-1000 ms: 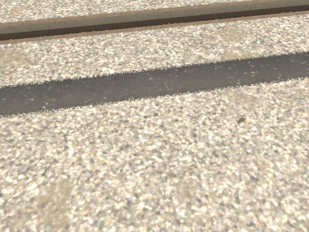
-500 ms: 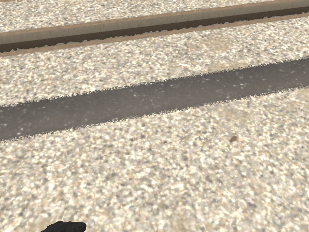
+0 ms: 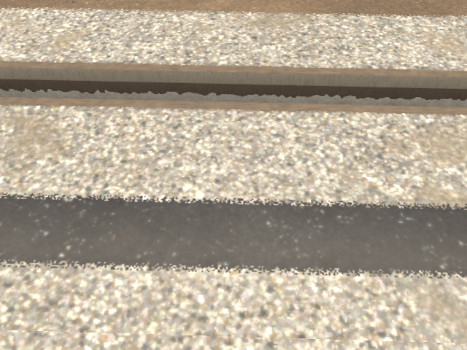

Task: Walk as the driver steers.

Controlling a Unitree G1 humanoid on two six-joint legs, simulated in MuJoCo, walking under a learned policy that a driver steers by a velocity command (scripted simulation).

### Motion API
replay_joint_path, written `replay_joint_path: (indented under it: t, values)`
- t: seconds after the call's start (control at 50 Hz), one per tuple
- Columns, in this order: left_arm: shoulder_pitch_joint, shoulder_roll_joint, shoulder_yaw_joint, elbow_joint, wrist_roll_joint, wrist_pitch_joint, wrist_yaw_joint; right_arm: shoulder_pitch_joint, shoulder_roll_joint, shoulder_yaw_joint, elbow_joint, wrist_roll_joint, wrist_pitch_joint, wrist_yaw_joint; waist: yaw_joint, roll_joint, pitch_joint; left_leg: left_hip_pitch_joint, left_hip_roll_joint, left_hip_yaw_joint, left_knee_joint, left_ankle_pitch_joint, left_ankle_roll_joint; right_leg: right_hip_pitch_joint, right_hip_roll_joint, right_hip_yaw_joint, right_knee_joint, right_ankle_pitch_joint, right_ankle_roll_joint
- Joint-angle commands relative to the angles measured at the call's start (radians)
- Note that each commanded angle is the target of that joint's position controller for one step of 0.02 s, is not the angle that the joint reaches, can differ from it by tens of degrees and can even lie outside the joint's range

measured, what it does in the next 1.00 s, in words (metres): walks ahead, turning left: left foot, then right foot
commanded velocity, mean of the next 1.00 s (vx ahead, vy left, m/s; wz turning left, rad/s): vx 0.99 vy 0.00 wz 0.42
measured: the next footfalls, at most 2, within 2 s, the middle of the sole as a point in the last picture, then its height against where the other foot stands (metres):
left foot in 0.12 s outside the picture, level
right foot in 0.54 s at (262, 262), level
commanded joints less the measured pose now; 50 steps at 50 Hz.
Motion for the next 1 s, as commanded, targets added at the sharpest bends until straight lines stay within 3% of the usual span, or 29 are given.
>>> replay_joint_path:
  t: [0.02, 0.06, 0.1, 0.12, 0.14, 0.16, 0.18, 0.2, 0.22, 0.26, 0.32, 0.4, 0.44, 0.48, 0.52, 0.54, 0.56, 0.58, 0.6, 0.62, 0.68, 0.76, 0.82, 0.84, 0.9, 0.94, 0.96, 0.98, 1.0]
  values:
    - [-0.004, 0.163, 0.013, -0.058, -0.005, -0.012, 0.042, -0.053, -0.043, 0.003, -0.066, -0.004, -0.011, 0.008, -0.064, -0.081, 0.071, 0.256, -0.103, 0.126, -0.143, 0.041, 0.033, -0.152, -0.265, -0.035, 0.055, 1.301, 0.098]
    - [-0.044, 0.231, 0.031, -0.080, 0.005, 0.011, 0.076, 0.097, -0.105, -0.017, -0.029, -0.006, 0.001, 0.004, -0.160, -0.136, -0.029, 0.422, -0.169, 0.139, -0.168, -0.054, 0.054, -0.087, -0.305, -0.038, 0.299, 1.560, 0.106]
    - [-0.185, 0.277, 0.054, -0.133, 0.026, 0.042, 0.078, 0.493, -0.203, -0.067, 0.080, -0.006, 0.014, -0.013, -0.357, -0.142, -0.185, 0.805, -0.160, 0.031, -0.203, -0.196, 0.130, -0.235, -0.332, 0.008, 0.829, 1.513, 0.079]
    - [-0.252, 0.257, 0.061, -0.149, 0.027, 0.050, 0.052, 0.549, -0.225, -0.092, 0.108, 0.013, 0.018, -0.032, -0.379, -0.009, -0.158, 0.927, -0.102, -0.070, -0.306, -0.244, 0.179, -0.426, -0.181, 0.002, 1.267, 0.739, 0.056]
    - [-0.283, 0.085, 0.017, -0.229, 0.045, 0.025, 0.031, 0.447, -0.253, -0.096, 0.110, 0.011, 0.026, -0.038, -0.219, 0.202, -0.080, 1.036, 0.005, -0.309, -0.153, -0.039, 0.215, -0.851, -0.056, 0.098, 1.568, -0.134, 0.051]
    - [-0.243, 0.069, 0.000, -0.337, 0.002, 0.004, 0.017, 0.405, -0.291, -0.098, 0.081, -0.010, 0.026, -0.039, -0.144, 0.196, -0.237, 1.197, 0.153, -0.747, -0.371, -0.322, 0.398, -1.092, -0.057, 0.307, 1.630, -0.143, 0.069]
    - [-0.280, 0.121, -0.004, -0.345, 0.020, -0.022, 0.008, 0.373, -0.225, -0.092, 0.062, -0.016, 0.026, -0.048, -0.141, 0.032, -0.154, 1.089, 0.204, -0.888, -0.599, -0.616, 0.354, -1.141, -0.109, 0.353, 1.488, -0.058, 0.046]
    - [-0.295, 0.155, 0.004, -0.337, 0.021, -0.025, 0.001, 0.331, -0.176, -0.082, 0.059, -0.020, 0.023, -0.054, -0.089, -0.087, -0.036, 0.915, 0.185, -0.831, -0.663, -0.651, 0.298, -1.096, -0.152, 0.346, 1.373, 0.003, 0.047]
    - [-0.304, 0.150, 0.002, -0.336, 0.043, -0.012, 0.001, 0.297, -0.170, -0.076, 0.054, -0.015, 0.013, -0.057, -0.040, -0.133, 0.017, 0.775, 0.145, -0.764, -0.671, -0.570, 0.264, -1.037, -0.174, 0.340, 1.308, 0.006, 0.063]
    - [-0.309, 0.136, -0.008, -0.344, 0.072, 0.039, -0.005, 0.266, -0.159, -0.063, 0.035, 0.001, -0.020, -0.066, 0.012, -0.161, 0.072, 0.541, 0.058, -0.633, -0.686, -0.464, 0.233, -0.917, -0.227, 0.327, 1.166, 0.011, 0.111]
    - [-0.474, 0.125, -0.022, -0.429, 0.057, 0.062, -0.017, 0.284, -0.201, -0.071, 0.021, 0.007, -0.050, -0.062, -0.025, -0.099, 0.107, 0.377, -0.046, -0.489, -0.713, -0.209, 0.195, -0.790, -0.232, 0.252, 0.854, 0.191, 0.145]
    - [-0.605, 0.112, -0.035, -0.488, 0.019, 0.059, -0.022, 0.380, -0.230, -0.091, 0.026, 0.019, -0.045, -0.043, -0.131, 0.013, 0.038, 0.543, -0.078, -0.456, -0.641, 0.083, 0.112, -0.690, -0.151, 0.218, 0.539, 0.451, 0.106]
    - [-0.622, 0.129, -0.033, -0.508, 0.016, 0.054, -0.017, 0.389, -0.234, -0.095, 0.023, 0.017, -0.041, -0.046, -0.142, 0.047, 0.018, 0.658, -0.051, -0.464, -0.598, 0.169, 0.089, -0.662, -0.130, 0.226, 0.425, 0.455, 0.086]
    - [-0.533, 0.179, -0.012, -0.484, 0.022, 0.047, -0.006, 0.387, -0.249, -0.096, 0.024, 0.013, -0.046, -0.055, -0.105, 0.057, -0.055, 0.767, -0.027, -0.463, -0.474, 0.399, 0.046, -0.525, -0.088, 0.222, 0.359, 0.413, 0.059]
    - [-0.208, 0.259, 0.031, -0.402, 0.015, 0.039, 0.020, 0.314, -0.294, -0.101, 0.013, -0.008, -0.051, -0.053, 0.090, 0.064, -0.225, 0.747, -0.034, -0.427, -0.103, 0.483, 0.011, -0.215, -0.102, 0.220, 0.373, 0.285, 0.024]
    - [0.004, 0.314, 0.054, -0.359, 0.034, 0.040, 0.039, 0.275, -0.212, -0.080, -0.012, -0.018, -0.059, -0.054, 0.178, 0.010, -0.335, 0.573, -0.073, -0.382, 0.219, 0.244, 0.002, 0.018, -0.239, 0.368, 0.431, 0.021, 0.004]
    - [-0.008, 0.409, 0.075, -0.336, 0.081, 0.035, 0.027, 0.480, -0.029, -0.033, -0.041, 0.042, -0.059, -0.050, 0.012, -0.392, -0.456, 0.226, -0.212, -0.282, 0.553, -0.605, -0.050, 0.274, -0.550, 0.968, 0.255, -0.177, -0.128]
    - [-0.083, 0.335, 0.079, -0.347, 0.055, 0.045, 0.007, 0.425, -0.112, -0.024, -0.029, 0.020, -0.050, -0.060, 0.025, -0.283, -0.386, 0.084, -0.147, -0.263, 0.612, -0.536, -0.024, 0.189, -0.526, 1.165, 0.121, -0.435, -0.152]
    - [-0.178, 0.241, 0.062, -0.355, 0.043, 0.045, -0.001, 0.284, -0.159, -0.034, -0.042, 0.002, -0.041, -0.056, 0.026, -0.129, -0.199, 0.062, -0.089, -0.242, 0.566, -0.418, -0.028, 0.014, -0.464, 0.962, 0.100, -0.381, -0.130]
    - [-0.203, 0.197, 0.053, -0.338, 0.044, 0.045, -0.009, 0.210, -0.162, -0.031, -0.062, -0.011, -0.038, -0.045, 0.019, -0.027, -0.130, 0.089, -0.066, -0.231, 0.514, -0.372, -0.031, -0.108, -0.416, 0.819, 0.105, -0.208, -0.120]
    - [-0.120, 0.123, 0.027, -0.245, 0.033, 0.027, -0.012, 0.154, -0.100, -0.011, -0.109, -0.030, -0.017, -0.015, -0.032, -0.087, -0.045, 0.113, -0.032, -0.252, 0.421, -0.399, -0.036, -0.262, -0.326, 0.595, 0.073, 0.023, -0.089]
    - [-0.054, 0.156, 0.029, -0.206, -0.004, 0.013, -0.014, -0.020, -0.099, 0.017, -0.212, -0.059, -0.020, -0.003, -0.053, -0.089, 0.053, 0.007, 0.026, -0.144, 0.209, -0.326, -0.082, -0.333, -0.296, 0.520, -0.033, 0.218, -0.143]
    - [-0.069, 0.204, 0.044, -0.217, -0.012, 0.011, -0.014, -0.128, -0.074, 0.045, -0.248, -0.032, -0.036, 0.015, -0.042, -0.075, 0.076, 0.301, -0.011, -0.077, -0.127, -0.122, -0.109, -0.512, -0.226, 0.399, -0.090, 0.423, -0.114]
    - [-0.055, 0.246, 0.053, -0.214, -0.017, 0.010, -0.015, -0.146, -0.079, 0.045, -0.250, -0.023, -0.037, 0.015, -0.035, -0.086, 0.067, 0.389, -0.031, -0.058, -0.152, -0.096, -0.111, -0.523, -0.243, 0.405, -0.110, 0.494, -0.119]
    - [-0.001, 0.273, 0.053, -0.192, -0.021, 0.020, -0.013, -0.126, -0.138, 0.026, -0.243, -0.024, -0.037, -0.014, -0.043, -0.079, 0.019, 0.472, -0.070, -0.067, -0.260, -0.132, -0.096, -0.330, -0.268, 0.404, 0.032, 0.796, -0.101]
    - [0.011, 0.300, 0.058, -0.177, -0.015, 0.035, -0.007, 0.117, -0.188, -0.003, -0.174, -0.038, -0.046, -0.043, -0.163, -0.082, -0.142, 0.774, -0.107, -0.063, -0.301, -0.237, -0.073, -0.331, -0.233, 0.374, 0.406, 0.934, -0.074]
    - [-0.008, 0.276, 0.054, -0.191, -0.019, 0.038, -0.010, 0.270, -0.236, -0.023, -0.145, -0.059, -0.054, -0.065, -0.232, -0.066, -0.221, 0.999, 0.019, -0.168, -0.294, -0.283, -0.059, -0.509, -0.180, 0.371, 0.681, 0.729, -0.052]
    - [0.040, 0.125, 0.026, -0.241, -0.033, 0.038, -0.002, 0.375, -0.315, -0.043, -0.151, -0.094, -0.056, -0.083, -0.196, 0.148, -0.392, 1.226, 0.372, -0.544, -0.318, -0.315, -0.017, -0.725, -0.092, 0.312, 1.055, 0.001, -0.029]
    - [0.053, 0.163, 0.035, -0.280, -0.054, 0.054, 0.011, 0.359, -0.316, -0.048, -0.165, -0.066, -0.041, -0.079, -0.163, 0.227, -0.504, 1.233, 0.482, -0.836, -0.421, -0.111, 0.063, -0.851, -0.046, 0.314, 1.263, -0.145, -0.016]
